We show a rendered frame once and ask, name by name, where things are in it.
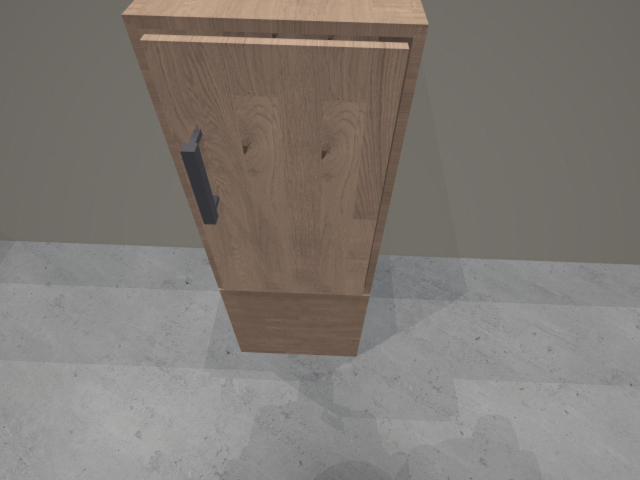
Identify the cupboard door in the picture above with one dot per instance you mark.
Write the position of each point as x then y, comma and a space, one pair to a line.
296, 136

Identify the handle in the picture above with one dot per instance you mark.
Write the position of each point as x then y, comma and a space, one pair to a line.
195, 168

